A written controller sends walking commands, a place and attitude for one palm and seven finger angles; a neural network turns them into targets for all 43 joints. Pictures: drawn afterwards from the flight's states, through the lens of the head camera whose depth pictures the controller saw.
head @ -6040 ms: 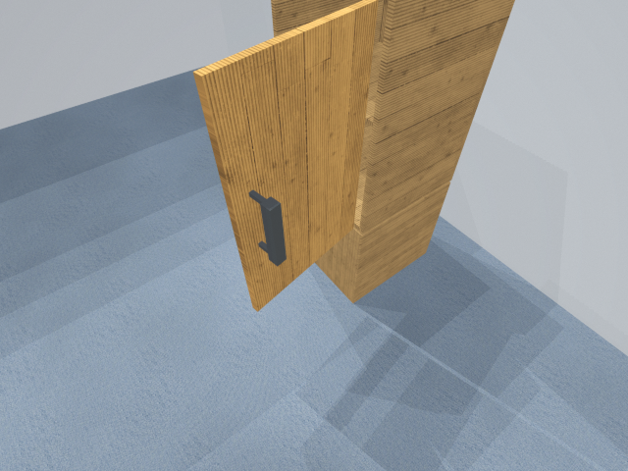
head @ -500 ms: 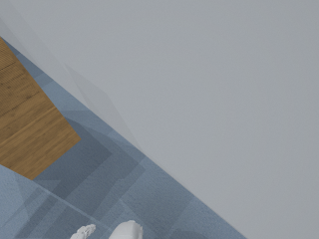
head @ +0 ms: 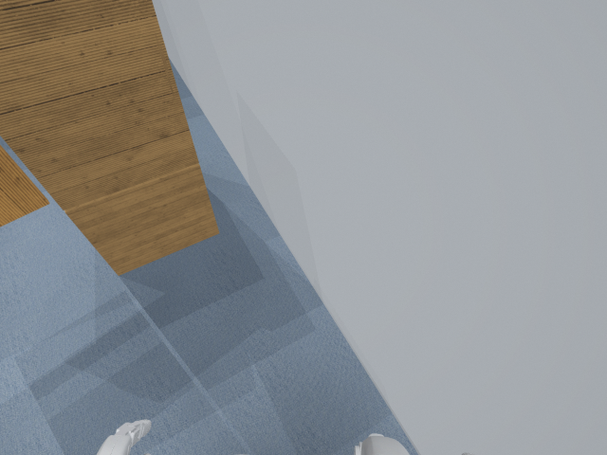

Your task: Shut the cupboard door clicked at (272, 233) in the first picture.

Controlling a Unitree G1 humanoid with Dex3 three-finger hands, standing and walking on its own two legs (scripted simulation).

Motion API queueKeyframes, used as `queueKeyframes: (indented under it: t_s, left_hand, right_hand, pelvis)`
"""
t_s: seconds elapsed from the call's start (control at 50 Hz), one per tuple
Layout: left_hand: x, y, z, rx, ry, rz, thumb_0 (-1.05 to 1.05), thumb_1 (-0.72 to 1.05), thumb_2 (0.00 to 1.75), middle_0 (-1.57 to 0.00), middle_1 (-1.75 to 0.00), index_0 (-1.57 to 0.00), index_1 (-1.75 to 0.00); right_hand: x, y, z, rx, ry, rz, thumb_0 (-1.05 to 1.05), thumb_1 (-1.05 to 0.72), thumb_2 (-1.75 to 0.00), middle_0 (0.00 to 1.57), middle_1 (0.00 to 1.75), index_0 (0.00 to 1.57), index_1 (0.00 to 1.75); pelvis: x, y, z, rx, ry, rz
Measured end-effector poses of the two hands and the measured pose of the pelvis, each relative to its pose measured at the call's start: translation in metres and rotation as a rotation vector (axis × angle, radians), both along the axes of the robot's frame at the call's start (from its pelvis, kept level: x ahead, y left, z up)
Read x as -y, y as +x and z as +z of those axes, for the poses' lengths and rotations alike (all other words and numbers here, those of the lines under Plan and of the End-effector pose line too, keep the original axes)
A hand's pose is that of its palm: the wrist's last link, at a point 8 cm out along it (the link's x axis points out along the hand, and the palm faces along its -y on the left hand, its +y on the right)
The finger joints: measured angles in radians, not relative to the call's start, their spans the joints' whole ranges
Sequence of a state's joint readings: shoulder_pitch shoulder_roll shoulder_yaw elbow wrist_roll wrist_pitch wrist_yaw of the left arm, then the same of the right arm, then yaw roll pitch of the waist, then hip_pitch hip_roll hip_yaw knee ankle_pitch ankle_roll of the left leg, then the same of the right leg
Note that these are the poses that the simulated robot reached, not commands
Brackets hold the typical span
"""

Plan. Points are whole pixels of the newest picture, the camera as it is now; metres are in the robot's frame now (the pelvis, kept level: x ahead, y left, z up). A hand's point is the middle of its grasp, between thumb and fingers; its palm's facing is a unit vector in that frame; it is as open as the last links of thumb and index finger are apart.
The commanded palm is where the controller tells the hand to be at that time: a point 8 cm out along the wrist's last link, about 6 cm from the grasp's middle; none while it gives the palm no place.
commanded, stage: turn to face it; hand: left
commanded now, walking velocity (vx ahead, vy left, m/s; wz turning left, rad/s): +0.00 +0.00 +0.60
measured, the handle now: out of the picture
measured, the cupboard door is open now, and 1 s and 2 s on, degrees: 100 100 100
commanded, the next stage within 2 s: take the last steps up to it in 1.06 s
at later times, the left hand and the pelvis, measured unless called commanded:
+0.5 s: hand out of the picture -0.01 +0.17 -0.18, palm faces +0.39 -0.89 -0.24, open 7.3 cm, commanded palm none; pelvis +0.02 -0.04 -0.01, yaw +22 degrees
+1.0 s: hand out of the picture +0.02 +0.14 -0.16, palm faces +0.57 -0.77 -0.28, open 7.4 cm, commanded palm none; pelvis +0.06 -0.07 -0.01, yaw +36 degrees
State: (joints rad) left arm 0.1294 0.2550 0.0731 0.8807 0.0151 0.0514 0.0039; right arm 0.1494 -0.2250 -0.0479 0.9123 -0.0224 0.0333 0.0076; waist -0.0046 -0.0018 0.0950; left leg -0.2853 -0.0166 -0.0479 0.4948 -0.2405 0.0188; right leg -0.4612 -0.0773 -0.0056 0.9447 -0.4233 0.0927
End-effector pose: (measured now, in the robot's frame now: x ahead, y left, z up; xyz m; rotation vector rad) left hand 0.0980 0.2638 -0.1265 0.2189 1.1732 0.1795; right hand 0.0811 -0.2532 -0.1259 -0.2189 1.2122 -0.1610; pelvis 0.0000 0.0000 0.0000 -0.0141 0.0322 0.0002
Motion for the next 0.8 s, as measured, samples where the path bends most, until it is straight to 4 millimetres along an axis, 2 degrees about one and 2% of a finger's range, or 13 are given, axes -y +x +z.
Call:
queueKeyframes:
  t_s: [0.12,0.16,0.22,0.3,0.4,0.52,0.58,0.66,0.8]
  left_hand:
    - [0.033,0.012,0.005,0.094,0.024,0.024,0.0,0.91,0.89,-0.2,-0.3,-0.2,-0.3]
    - [0.044,0.005,0.007,0.096,0.03,0.041,0.0,0.91,0.89,-0.2,-0.3,-0.2,-0.3]
    - [0.057,-0.013,0.01,0.071,0.022,0.091,0.0,0.91,0.89,-0.2,-0.3,-0.2,-0.3]
    - [0.07,-0.039,0.008,0.025,-0.004,0.164,0.0,0.91,0.89,-0.2,-0.3,-0.2,-0.3]
    - [0.07,-0.078,-0.001,-0.016,-0.028,0.286,0.0,0.91,0.89,-0.2,-0.3,-0.2,-0.3]
    - [0.049,-0.139,-0.027,-0.093,-0.047,0.432,0.0,0.91,0.89,-0.2,-0.3,-0.2,-0.3]
    - [0.039,-0.159,-0.031,-0.153,-0.043,0.481,0.0,0.91,0.89,-0.2,-0.3,-0.2,-0.3]
    - [0.029,-0.159,-0.019,-0.131,-0.03,0.524,0.01,0.91,0.89,-0.2,-0.3,-0.2,-0.3]
    - [0.032,-0.132,-0.002,-0.035,-0.002,0.548,0.01,0.91,0.9,-0.2,-0.3,-0.2,-0.3]
  right_hand:
    - [0.027,0.0,-0.026,-0.048,0.044,0.016,0.01,-0.9,-0.9,0.21,0.3,0.2,0.3]
    - [0.036,0.005,-0.031,-0.061,0.046,0.03,0.01,-0.9,-0.9,0.2,0.3,0.2,0.3]
    - [0.044,0.016,-0.029,-0.078,0.046,0.06,0.01,-0.9,-0.9,0.2,0.3,0.2,0.3]
    - [0.045,0.036,-0.021,-0.087,0.046,0.121,0.01,-0.9,-0.9,0.2,0.3,0.19,0.3]
    - [0.028,0.071,-0.016,-0.085,0.032,0.243,0.01,-0.91,-0.9,0.2,0.3,0.19,0.3]
    - [-0.016,0.128,-0.013,0.013,0.003,0.403,0.01,-0.91,-0.9,0.2,0.3,0.19,0.3]
    - [-0.035,0.144,-0.006,0.07,-0.003,0.455,0.01,-0.9,-0.9,0.2,0.3,0.19,0.3]
    - [-0.044,0.151,0.004,0.072,-0.017,0.5,0.01,-0.9,-0.9,0.2,0.3,0.2,0.3]
    - [-0.041,0.155,-0.002,0.015,0.005,0.546,0.01,-0.9,-0.9,0.2,0.3,0.2,0.3]
  pelvis:
    - [0.033,0.005,-0.013,-0.003,0.029,0.076]
    - [0.039,0.005,-0.013,0.008,0.024,0.11]
    - [0.045,0.008,-0.008,0.021,0.034,0.159]
    - [0.051,0.012,-0.002,0.018,0.05,0.225]
    - [0.051,0.016,-0.002,0.01,0.056,0.31]
    - [0.035,0.017,-0.018,0.005,0.038,0.399]
    - [0.031,0.016,-0.017,0.007,0.033,0.426]
    - [0.029,0.019,-0.007,0.008,0.014,0.467]
    - [0.041,0.03,-0.001,0.008,0.011,0.528]
